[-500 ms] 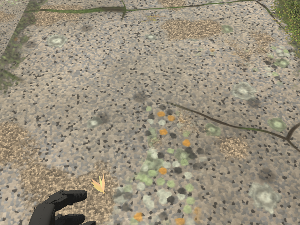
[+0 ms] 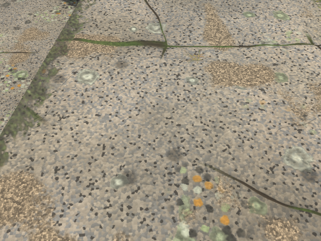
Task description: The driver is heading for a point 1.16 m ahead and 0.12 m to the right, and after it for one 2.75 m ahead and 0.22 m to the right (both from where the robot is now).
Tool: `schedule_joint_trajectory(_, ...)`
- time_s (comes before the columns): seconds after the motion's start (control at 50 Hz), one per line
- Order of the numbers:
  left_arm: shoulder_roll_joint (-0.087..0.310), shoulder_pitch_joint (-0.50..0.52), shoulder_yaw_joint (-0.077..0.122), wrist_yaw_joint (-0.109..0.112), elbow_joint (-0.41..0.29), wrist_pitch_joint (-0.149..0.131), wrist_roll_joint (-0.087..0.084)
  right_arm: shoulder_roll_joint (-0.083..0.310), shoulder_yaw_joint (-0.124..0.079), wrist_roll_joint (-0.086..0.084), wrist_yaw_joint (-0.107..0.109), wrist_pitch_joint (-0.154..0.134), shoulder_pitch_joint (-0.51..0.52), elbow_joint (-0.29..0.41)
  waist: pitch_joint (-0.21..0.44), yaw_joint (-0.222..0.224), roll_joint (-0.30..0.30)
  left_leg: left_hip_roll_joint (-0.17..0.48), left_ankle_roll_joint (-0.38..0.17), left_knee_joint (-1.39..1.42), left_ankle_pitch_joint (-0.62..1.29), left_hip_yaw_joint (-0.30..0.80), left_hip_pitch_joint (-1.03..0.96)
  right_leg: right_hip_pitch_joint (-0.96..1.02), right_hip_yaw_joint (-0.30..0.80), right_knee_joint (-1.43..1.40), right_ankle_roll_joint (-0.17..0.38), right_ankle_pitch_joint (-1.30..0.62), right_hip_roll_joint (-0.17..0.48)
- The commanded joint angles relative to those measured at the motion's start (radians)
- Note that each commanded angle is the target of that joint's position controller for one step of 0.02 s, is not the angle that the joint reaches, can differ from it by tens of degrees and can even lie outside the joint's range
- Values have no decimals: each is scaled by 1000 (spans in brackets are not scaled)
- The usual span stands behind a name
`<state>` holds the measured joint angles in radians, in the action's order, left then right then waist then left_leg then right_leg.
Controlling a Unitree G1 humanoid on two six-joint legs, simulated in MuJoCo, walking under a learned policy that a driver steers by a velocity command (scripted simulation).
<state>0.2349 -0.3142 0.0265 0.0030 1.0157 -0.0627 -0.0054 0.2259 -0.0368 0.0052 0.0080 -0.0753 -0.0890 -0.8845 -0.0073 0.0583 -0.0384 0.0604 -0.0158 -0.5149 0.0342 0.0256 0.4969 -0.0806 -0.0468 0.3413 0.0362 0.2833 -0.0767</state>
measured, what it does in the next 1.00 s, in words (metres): walks ahead: left foot, then right foot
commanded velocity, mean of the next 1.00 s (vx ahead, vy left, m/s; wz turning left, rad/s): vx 0.13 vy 0.00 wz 0.00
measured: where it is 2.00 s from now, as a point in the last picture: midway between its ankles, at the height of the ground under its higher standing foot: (174, 195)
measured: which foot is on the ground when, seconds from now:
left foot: up 0.00-0.00, down 0.02-1.00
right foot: down 0.00-0.02, up 0.04-0.28, down 0.30-0.86, up 0.88-1.00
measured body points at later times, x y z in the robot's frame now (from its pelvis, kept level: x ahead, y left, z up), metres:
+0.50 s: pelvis +0.08 +0.01 +0.00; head +0.09 +0.00 +0.45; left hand +0.09 +0.26 -0.15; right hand +0.16 -0.24 -0.15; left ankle +0.13 +0.12 -0.74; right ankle +0.05 -0.12 -0.74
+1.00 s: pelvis +0.18 +0.03 +0.00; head +0.19 +0.05 +0.45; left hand +0.23 +0.29 -0.14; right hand +0.18 -0.22 -0.14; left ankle +0.15 +0.11 -0.74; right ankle +0.12 -0.11 -0.65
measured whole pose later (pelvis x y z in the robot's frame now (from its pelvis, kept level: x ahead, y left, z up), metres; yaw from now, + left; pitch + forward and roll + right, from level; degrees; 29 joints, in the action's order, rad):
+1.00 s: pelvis +0.18 +0.03 +0.00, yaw +0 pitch +0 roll +0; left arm 0.24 -0.27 0.06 0.01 1.04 -0.09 -0.04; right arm 0.21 -0.05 -0.01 -0.02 -0.11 -0.34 -1.07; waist 0.00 -0.02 0.02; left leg -0.03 -0.06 -0.43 -0.29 -0.06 0.15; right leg -0.44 0.01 1.15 0.06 0.33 0.05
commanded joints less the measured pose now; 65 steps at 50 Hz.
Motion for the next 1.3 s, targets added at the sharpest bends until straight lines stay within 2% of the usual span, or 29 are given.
schedule_joint_trajectory(0.02, 115, -29, 19, 11, -31, -3, 7, 188, -52, 19, 7, -19, -147, 0, 126, -78, 21, 57, -59, 90, 432, 58, -343, -68, 82, 194, 55, -423, 166)
schedule_joint_trajectory(0.04, 28, -166, -5, 7, -5, -12, 24, 221, -53, 25, 10, -12, -185, -9, 233, -22, -127, 216, -185, 9, 706, 208, -613, -268, 38, 366, -2, -45, 82)
schedule_joint_trajectory(0.06, 13, -172, -15, 10, 10, -6, 15, 136, -35, 17, 6, 2, -229, -26, 298, -65, -203, 308, -284, 52, 642, 331, -632, -328, 52, 521, -43, 301, 57)
schedule_joint_trajectory(0.08, 75, -107, 0, 11, -6, 11, -3, 93, -19, 8, -2, 6, -214, -26, 266, -73, -156, 288, -280, 101, 416, 353, -567, -368, 91, 605, -58, 412, 75)
schedule_joint_trajectory(0.12, 106, -12, 17, 28, -21, 50, -7, 115, -18, 10, -3, 10, -97, -3, 164, -54, -67, 242, -223, 181, 58, 315, -397, -399, 107, 641, -71, 335, 120)
schedule_joint_trajectory(0.16, 82, -4, 19, 42, -16, 77, -1, 122, -19, 19, 3, 18, 8, 17, 103, -15, -81, 187, -179, 248, -123, 240, -220, -303, 99, 542, -83, 240, 141)
schedule_joint_trajectory(0.2, 51, -22, 13, 48, 5, 81, 3, 113, -18, 23, 8, 27, 20, 10, 94, -10, -98, 138, -168, 264, -185, 166, -142, -202, 63, 428, -83, 155, 122)
schedule_joint_trajectory(0.24, 40, -38, 13, 46, 27, 81, 6, 104, -16, 10, 13, 33, 13, -5, 101, 0, -88, 112, -156, 257, -285, 130, -123, -119, 35, 286, -71, 8, 105)
schedule_joint_trajectory(0.3, 70, -16, 15, 39, 22, 83, 32, 82, -9, -6, 13, 39, -43, -42, 40, -15, -40, 60, -67, 245, -532, 105, -74, -61, 63, 117, -20, -93, 141)
schedule_joint_trajectory(0.32, 115, -2, 22, 40, 18, 81, 23, 88, -14, -1, 13, 41, -59, -43, -5, -48, 15, 17, -38, 233, -530, 68, -90, -136, 73, 108, 3, 8, 158)
schedule_joint_trajectory(0.38, 81, 42, 19, 35, 32, 51, 15, 74, -16, 0, 25, 46, -65, -54, -37, -68, 125, -29, -26, 120, -317, 1, -268, -311, 94, 23, -6, 124, 153)
schedule_joint_trajectory(0.46, 70, 24, 17, 33, 44, 27, 8, 69, -18, 1, 23, 48, -84, -80, -2, -63, 93, -31, -41, 76, -144, -10, -308, -252, 85, 46, -22, -8, 144)
schedule_joint_trajectory(0.62, 59, -16, 11, 36, 60, 35, 6, 68, -21, -6, 22, 62, -87, -116, 11, -52, 47, -28, -35, 48, -30, -13, -330, -196, 65, 78, -19, -132, 130)
schedule_joint_trajectory(0.66, 66, -50, 16, 37, 77, 40, -2, 61, -22, -12, 24, 68, -109, -138, 9, -49, 67, -69, -37, 14, -294, -55, -315, -198, 70, 52, 7, 111, 124)
schedule_joint_trajectory(0.7, 105, -58, 31, 40, 65, 39, -13, 68, -26, -18, 23, 62, -85, -132, -80, -36, 114, -100, -41, -51, -548, -82, -174, -216, 169, -9, 75, 387, 183)
schedule_joint_trajectory(0.74, 151, -104, 48, 39, 65, 18, -24, 43, -21, -29, 12, 29, -25, -103, -159, -11, 197, -96, -48, -187, -474, -102, -7, -147, 388, -121, 163, 483, 341)
schedule_joint_trajectory(0.76, 159, -98, 53, 39, 64, 5, -25, 36, -19, -30, 5, 11, -6, -92, -188, -12, 212, -62, -61, -229, -438, -75, 38, -132, 457, -134, 193, 425, 401)
schedule_joint_trajectory(0.8, 131, -68, 51, 32, 52, -13, -23, 41, -23, -35, -10, -16, -25, -91, -177, -44, 201, -35, -84, -190, -453, -64, 31, -94, 422, -89, 182, 228, 406)
schedule_joint_trajectory(0.84, 121, 9, 50, 21, 25, -10, -30, 53, -38, -43, -15, -23, -170, -148, -125, -123, 170, -74, -92, -4, -369, -99, -268, -218, 270, -2, 113, 122, 309)
schedule_joint_trajectory(0.86, 116, 55, 47, 19, 1, -14, -27, 95, -58, -36, -12, -21, -282, -187, -86, -168, 108, -52, -101, 39, -319, -29, -438, -315, 177, 141, 70, -40, 234)
schedule_joint_trajectory(0.88, 53, 72, 33, 20, -32, -24, -23, 198, -89, -36, -10, -21, -413, -215, -37, -200, -157, 130, -194, 195, -398, 301, -609, -500, -4, 491, -11, -59, 86)
schedule_joint_trajectory(0.9, 32, 91, 27, 22, -58, -41, -21, 205, -81, -24, -24, -30, -507, -230, 22, -219, -270, 309, -300, 338, -393, 670, -710, -663, 54, 767, -24, 249, 26)
schedule_joint_trajectory(0.92, 67, 97, 39, 14, -61, -51, -39, 134, -52, -11, -23, -42, -417, -210, -26, -158, -130, 330, -283, 312, -385, 632, -670, -743, 136, 914, 8, 235, 95)
schedule_joint_trajectory(0.94, 66, 89, 39, 5, -54, -56, -47, 98, -38, -12, -25, -47, -334, -180, -48, -123, -71, 288, -246, 308, -344, 503, -621, -750, 139, 940, 36, 136, 139)
schedule_joint_trajectory(0.98, 79, 102, 54, 5, -48, -55, -32, 75, -22, -12, -31, -46, -263, -153, -68, -88, -8, 213, -189, 337, -213, 305, -547, -717, 114, 843, 53, -20, 201)
schedule_joint_trajectory(1.02, 65, 105, 60, -1, -47, -42, -26, 56, -11, -5, -25, -33, -298, -163, -59, -80, -39, 161, -165, 355, -74, 184, -512, -655, 79, 759, 34, -77, 210)
schedule_joint_trajectory(1.14, 19, 340, 39, -11, -137, -27, -17, 124, -19, -1, 8, -20, -350, -160, -110, -115, -29, 138, -173, 418, -10, 73, -440, -633, 25, 387, -22, -274, 172)
schedule_joint_trajectory(1.24, 41, 458, 30, -36, -187, -33, -26, 125, -30, -19, 11, -16, -408, -183, -152, -127, -35, 181, -168, 415, -4, 37, -509, -598, 21, 238, 9, -322, 150)
schedule_joint_trajectory(1.3, 82, 425, 43, -49, -196, -42, -27, 148, -43, -19, 12, -6, -380, -177, -101, -76, -53, 206, -142, 312, 238, 13, -593, -495, 5, 193, 53, -248, 117)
